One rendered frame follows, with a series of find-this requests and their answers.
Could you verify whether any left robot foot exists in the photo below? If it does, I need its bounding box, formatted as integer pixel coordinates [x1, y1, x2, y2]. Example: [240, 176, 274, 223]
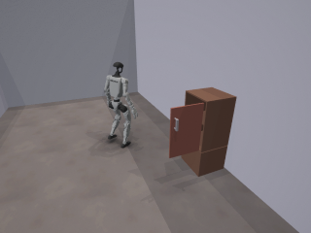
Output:
[108, 134, 118, 140]

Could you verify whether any left robot upper arm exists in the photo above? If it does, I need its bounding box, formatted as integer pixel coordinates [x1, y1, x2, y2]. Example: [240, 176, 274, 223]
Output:
[104, 75, 112, 92]

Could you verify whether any right robot forearm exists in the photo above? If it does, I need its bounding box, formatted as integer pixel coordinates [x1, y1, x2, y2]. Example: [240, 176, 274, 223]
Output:
[125, 92, 135, 110]

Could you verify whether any cupboard door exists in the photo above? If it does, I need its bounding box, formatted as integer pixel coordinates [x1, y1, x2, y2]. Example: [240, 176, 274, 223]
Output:
[169, 103, 204, 158]

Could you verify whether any right robot hand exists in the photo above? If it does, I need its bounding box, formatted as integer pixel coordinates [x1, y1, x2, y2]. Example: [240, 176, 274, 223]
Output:
[131, 108, 138, 119]

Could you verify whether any left robot forearm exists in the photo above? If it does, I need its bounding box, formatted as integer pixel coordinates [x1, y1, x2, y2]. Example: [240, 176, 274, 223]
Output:
[104, 90, 111, 101]

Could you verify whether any right robot thigh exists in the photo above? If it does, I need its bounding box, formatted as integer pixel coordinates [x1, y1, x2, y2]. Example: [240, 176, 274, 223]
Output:
[119, 104, 131, 128]

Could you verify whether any handle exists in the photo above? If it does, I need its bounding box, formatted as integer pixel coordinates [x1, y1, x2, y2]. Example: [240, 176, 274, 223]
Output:
[174, 118, 179, 132]

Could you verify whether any right robot upper arm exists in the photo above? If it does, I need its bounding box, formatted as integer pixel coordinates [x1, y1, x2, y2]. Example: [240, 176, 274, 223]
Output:
[121, 78, 128, 97]

